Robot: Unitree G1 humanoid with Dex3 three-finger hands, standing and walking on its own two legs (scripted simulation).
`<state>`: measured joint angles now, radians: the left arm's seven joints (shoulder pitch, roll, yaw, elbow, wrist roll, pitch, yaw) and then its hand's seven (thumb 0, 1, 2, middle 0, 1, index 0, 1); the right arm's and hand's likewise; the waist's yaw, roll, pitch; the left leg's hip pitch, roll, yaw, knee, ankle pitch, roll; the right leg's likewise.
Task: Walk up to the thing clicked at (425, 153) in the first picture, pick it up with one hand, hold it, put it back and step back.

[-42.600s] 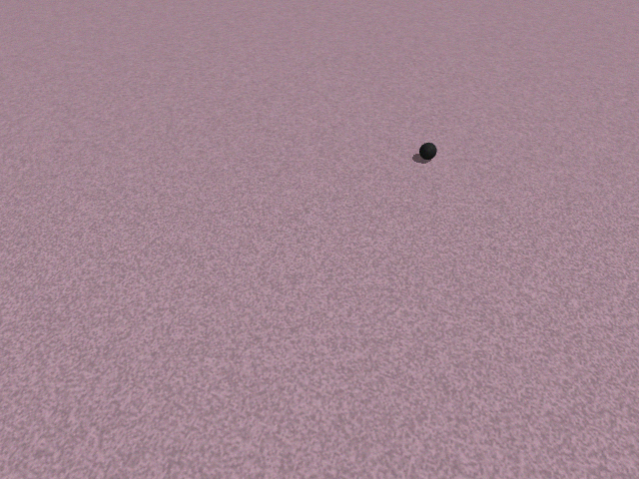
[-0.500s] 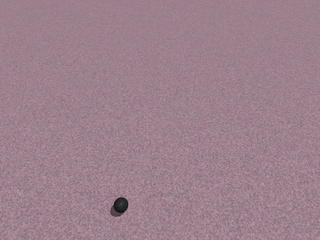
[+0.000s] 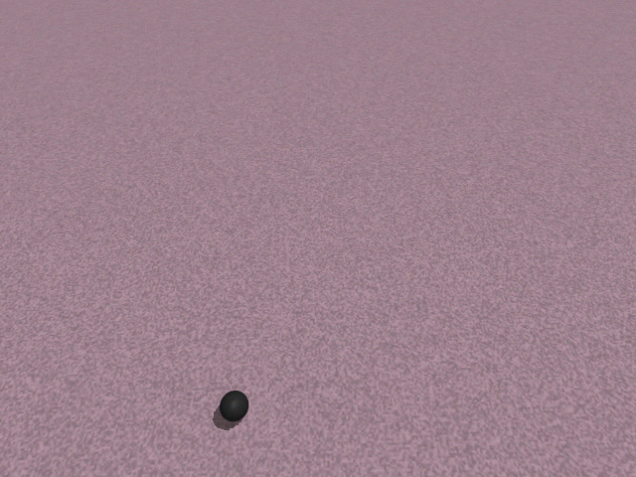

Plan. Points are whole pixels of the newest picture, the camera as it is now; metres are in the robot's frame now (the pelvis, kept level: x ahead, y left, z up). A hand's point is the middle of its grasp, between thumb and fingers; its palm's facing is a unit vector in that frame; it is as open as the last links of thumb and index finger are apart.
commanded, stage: stand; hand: left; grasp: from above
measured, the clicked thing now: (234, 405) +0.46 +0.27 -0.74
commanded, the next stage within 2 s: step back in 1.20 s
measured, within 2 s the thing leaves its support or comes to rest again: neither
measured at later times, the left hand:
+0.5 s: hand out of the picture +0.08 +0.24 -0.16, palm faces +0.02 -0.94 -0.34, open 7.4 cm
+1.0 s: hand out of the picture +0.08 +0.23 -0.15, palm faces +0.02 -0.94 -0.35, open 7.4 cm
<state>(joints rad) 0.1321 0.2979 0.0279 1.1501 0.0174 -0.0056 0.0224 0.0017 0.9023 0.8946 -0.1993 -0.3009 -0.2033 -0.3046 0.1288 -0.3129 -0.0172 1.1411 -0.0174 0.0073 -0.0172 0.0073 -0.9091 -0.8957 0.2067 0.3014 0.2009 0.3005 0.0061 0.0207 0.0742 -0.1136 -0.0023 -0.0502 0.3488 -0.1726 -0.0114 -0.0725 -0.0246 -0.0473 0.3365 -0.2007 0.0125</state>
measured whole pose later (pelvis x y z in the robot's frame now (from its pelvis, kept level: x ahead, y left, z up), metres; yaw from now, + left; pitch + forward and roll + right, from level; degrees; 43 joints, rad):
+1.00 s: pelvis +0.01 -0.02 +0.00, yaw +0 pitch -3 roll +0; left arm 0.12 0.32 0.02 1.14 0.01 -0.01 0.01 0.00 0.90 0.89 -0.20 -0.30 -0.20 -0.30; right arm 0.11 -0.33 0.00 1.13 -0.01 0.00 -0.01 0.01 -0.91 -0.90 0.21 0.30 0.20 0.30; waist 0.00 0.02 0.05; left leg -0.10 0.02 -0.06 0.32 -0.17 -0.03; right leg -0.06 0.00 -0.06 0.32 -0.20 -0.01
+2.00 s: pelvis -0.15 +0.05 -0.03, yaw -6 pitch -3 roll +1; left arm 0.15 0.38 0.08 0.89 0.01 0.05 0.00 0.00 0.90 0.89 -0.20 -0.30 -0.20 -0.30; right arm 0.08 -0.36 -0.04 0.84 -0.02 0.03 -0.01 0.01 -0.90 -0.90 0.21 0.30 0.21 0.30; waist 0.00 0.01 0.19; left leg -0.38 0.00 0.09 0.65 -0.21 0.05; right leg -0.26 0.02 0.04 0.74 -0.44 -0.02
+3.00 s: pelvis -0.49 +0.03 -0.03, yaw -4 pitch -4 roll +0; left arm 0.26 0.36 0.08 0.88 0.04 0.06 -0.02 0.00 0.90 0.89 -0.20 -0.30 -0.20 -0.30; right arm 0.09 -0.41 -0.07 0.84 -0.02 0.07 -0.03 0.01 -0.91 -0.90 0.21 0.30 0.20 0.30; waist 0.03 0.05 0.15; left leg -0.52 0.01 -0.06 0.80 -0.38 -0.01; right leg -0.26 0.01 0.01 0.72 -0.40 -0.03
